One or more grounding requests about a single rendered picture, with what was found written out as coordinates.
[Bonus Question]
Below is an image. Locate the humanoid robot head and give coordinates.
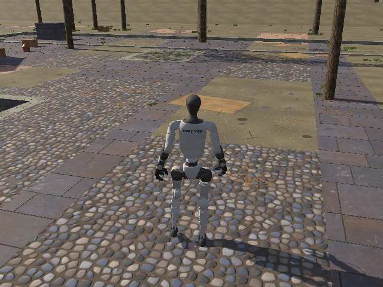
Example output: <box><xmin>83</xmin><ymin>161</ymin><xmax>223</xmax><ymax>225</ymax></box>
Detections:
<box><xmin>183</xmin><ymin>94</ymin><xmax>203</xmax><ymax>124</ymax></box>

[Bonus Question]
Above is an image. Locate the robot right hand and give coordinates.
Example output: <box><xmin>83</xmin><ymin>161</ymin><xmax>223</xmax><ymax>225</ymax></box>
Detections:
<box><xmin>213</xmin><ymin>164</ymin><xmax>227</xmax><ymax>176</ymax></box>

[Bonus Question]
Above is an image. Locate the left robot upper arm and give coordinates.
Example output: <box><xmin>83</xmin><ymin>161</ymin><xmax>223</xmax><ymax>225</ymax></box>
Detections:
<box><xmin>163</xmin><ymin>120</ymin><xmax>181</xmax><ymax>154</ymax></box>

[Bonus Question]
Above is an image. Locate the left robot forearm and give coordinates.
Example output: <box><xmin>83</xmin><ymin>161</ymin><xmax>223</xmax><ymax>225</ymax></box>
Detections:
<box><xmin>156</xmin><ymin>144</ymin><xmax>169</xmax><ymax>170</ymax></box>

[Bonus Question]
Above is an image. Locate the right robot upper arm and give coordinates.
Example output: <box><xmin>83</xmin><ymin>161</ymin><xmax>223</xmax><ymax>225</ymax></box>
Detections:
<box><xmin>205</xmin><ymin>121</ymin><xmax>221</xmax><ymax>154</ymax></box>

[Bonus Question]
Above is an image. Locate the right robot forearm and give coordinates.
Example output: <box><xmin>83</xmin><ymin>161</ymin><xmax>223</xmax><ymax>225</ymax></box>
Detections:
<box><xmin>215</xmin><ymin>145</ymin><xmax>226</xmax><ymax>167</ymax></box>

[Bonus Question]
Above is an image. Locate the robot right shin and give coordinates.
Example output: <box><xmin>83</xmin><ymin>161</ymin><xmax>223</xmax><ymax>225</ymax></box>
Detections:
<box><xmin>199</xmin><ymin>200</ymin><xmax>208</xmax><ymax>239</ymax></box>

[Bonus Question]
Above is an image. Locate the robot left hand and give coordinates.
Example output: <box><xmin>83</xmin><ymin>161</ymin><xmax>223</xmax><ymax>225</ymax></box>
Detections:
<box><xmin>154</xmin><ymin>168</ymin><xmax>168</xmax><ymax>181</ymax></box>

